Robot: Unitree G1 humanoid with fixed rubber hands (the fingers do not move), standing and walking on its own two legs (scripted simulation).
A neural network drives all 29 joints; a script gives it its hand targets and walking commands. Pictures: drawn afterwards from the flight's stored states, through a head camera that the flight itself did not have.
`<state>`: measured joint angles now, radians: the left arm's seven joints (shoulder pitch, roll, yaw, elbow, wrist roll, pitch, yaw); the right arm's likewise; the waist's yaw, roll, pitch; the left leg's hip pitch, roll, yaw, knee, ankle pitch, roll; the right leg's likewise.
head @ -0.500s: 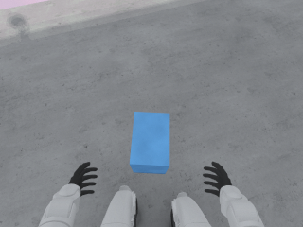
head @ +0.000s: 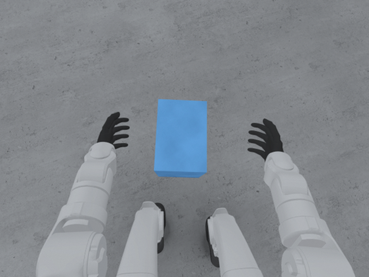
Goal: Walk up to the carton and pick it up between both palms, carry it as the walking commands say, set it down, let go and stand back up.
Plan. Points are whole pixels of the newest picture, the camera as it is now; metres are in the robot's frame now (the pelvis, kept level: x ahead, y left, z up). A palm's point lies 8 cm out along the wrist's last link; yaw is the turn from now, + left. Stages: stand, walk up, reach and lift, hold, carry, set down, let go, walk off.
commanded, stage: reach and lift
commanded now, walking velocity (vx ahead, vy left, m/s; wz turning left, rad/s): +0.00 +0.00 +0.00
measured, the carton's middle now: (180, 142) +0.49 +0.00 -0.54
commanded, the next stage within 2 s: none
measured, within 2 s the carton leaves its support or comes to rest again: neither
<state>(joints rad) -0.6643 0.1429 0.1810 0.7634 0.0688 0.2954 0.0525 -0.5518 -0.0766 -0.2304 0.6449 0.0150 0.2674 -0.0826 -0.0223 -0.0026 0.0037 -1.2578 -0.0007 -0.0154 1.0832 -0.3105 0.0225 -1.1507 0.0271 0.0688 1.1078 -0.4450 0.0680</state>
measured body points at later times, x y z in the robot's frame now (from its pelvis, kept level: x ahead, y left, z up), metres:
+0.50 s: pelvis +0.01 -0.01 -0.01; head +0.32 +0.01 +0.31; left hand +0.51 +0.19 -0.15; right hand +0.48 -0.18 -0.14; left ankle +0.09 +0.11 -0.64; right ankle +0.04 -0.16 -0.64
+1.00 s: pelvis -0.02 +0.00 -0.12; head +0.33 +0.02 +0.17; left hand +0.51 +0.19 -0.29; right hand +0.48 -0.18 -0.28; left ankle +0.09 +0.11 -0.64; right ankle +0.04 -0.16 -0.64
